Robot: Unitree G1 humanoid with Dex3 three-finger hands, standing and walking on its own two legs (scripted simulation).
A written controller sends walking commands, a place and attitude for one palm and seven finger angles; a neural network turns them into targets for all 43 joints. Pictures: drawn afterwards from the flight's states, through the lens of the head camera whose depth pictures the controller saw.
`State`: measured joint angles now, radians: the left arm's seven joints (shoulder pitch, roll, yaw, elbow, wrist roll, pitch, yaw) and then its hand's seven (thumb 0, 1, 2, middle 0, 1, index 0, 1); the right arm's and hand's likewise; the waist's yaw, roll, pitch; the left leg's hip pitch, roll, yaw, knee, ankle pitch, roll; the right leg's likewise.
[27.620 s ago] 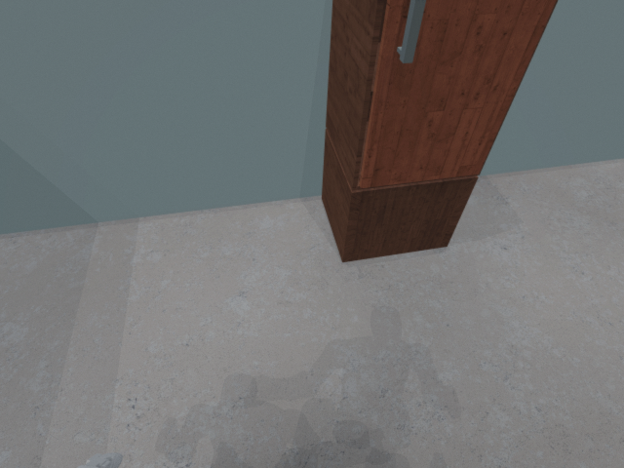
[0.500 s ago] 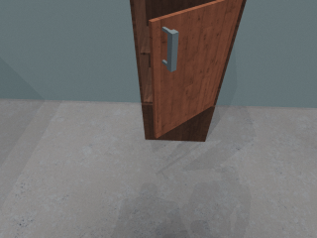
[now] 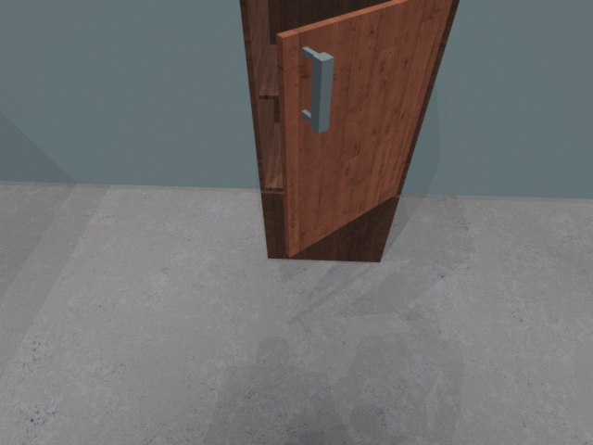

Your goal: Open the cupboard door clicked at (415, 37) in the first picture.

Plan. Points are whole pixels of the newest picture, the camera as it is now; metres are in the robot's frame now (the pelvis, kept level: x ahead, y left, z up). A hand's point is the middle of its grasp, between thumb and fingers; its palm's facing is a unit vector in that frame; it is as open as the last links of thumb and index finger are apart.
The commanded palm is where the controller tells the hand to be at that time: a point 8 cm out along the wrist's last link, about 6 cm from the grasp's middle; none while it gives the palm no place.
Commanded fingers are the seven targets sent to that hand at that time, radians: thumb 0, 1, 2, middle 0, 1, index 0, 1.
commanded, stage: look to check the result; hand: left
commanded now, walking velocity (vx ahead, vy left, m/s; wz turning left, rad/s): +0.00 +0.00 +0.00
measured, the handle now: (313, 90) +0.65 +0.00 +0.15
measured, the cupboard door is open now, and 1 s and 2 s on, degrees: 39 39 39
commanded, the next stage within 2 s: walk to a spot facing it in 0.40 s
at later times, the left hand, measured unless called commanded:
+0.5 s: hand out of the picture +0.01 +0.17 -0.17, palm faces +0.02 -0.98 -0.21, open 7.4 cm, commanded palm none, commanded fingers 0.00 0.90 0.90 -0.20 -0.30 -0.20 -0.30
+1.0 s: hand out of the picture +0.09 +0.17 -0.18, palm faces -0.16 -0.94 -0.29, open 7.4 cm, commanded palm none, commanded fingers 0.00 0.90 0.90 -0.20 -0.30 -0.20 -0.30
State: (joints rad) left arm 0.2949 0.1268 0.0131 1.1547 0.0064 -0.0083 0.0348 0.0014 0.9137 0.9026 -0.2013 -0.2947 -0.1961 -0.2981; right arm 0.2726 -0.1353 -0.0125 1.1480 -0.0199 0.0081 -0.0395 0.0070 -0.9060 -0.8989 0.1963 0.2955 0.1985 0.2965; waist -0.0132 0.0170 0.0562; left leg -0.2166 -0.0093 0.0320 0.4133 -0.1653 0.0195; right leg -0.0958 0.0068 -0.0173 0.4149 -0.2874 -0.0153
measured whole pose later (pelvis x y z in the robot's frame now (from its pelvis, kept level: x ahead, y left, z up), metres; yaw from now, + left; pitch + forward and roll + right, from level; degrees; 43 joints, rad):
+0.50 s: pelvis +0.01 +0.00 +0.00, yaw +0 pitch -1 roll +0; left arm 0.26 0.15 0.01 1.14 0.01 -0.02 0.03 0.00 0.91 0.90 -0.20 -0.29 -0.20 -0.30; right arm 0.23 -0.16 -0.01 1.14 -0.02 0.00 -0.04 0.01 -0.91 -0.90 0.20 0.30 0.20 0.30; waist -0.01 0.02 0.06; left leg -0.21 0.00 0.03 0.40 -0.17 0.01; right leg -0.08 0.01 -0.02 0.39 -0.28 -0.02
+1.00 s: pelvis -0.01 -0.03 -0.02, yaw -13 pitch +0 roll +2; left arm 0.21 0.20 0.09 0.97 0.03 0.04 -0.01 0.00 0.91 0.90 -0.20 -0.29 -0.20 -0.30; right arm 0.17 -0.21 -0.07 0.97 -0.03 0.03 -0.04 0.01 -0.90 -0.90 0.20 0.30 0.20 0.30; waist 0.02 0.03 0.11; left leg -0.32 0.12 0.21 0.65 -0.32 -0.03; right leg -0.30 0.01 -0.01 0.66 -0.34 -0.03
